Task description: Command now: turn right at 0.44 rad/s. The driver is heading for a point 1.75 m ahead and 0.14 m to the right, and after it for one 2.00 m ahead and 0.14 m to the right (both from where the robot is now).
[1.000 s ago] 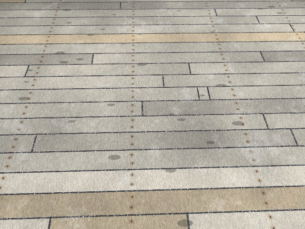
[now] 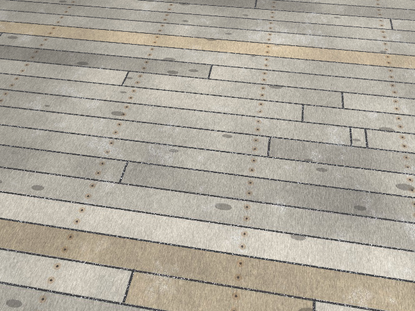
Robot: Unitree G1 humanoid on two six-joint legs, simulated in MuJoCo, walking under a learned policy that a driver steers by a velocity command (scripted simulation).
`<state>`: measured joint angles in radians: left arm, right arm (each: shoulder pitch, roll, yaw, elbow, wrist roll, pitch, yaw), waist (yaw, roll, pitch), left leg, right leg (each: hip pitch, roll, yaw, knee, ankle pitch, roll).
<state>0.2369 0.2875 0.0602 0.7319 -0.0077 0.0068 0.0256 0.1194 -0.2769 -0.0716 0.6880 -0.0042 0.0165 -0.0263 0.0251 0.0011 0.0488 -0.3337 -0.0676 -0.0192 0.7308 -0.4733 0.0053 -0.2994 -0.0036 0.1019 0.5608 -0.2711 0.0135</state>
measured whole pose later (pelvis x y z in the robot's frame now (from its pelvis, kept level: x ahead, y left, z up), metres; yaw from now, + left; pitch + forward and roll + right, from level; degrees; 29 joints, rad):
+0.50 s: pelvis -0.01 +0.00 +0.01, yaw -16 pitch +1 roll +0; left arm 0.12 0.29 0.07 0.63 -0.02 0.07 0.00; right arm 0.18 -0.30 -0.08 0.71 0.01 0.02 -0.01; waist -0.04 0.00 0.07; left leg -0.19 0.06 0.17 0.44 -0.26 0.01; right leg -0.36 -0.04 -0.01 0.70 -0.37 0.07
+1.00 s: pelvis +0.08 -0.03 +0.00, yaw -5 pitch +1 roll -2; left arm 0.35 0.28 0.08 0.80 -0.01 -0.07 0.02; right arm 0.18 -0.27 -0.06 0.74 0.02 -0.01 0.04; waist 0.05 0.02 0.02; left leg -0.62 0.10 -0.01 0.75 -0.10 -0.01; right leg 0.09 -0.02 -0.23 0.20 -0.30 0.02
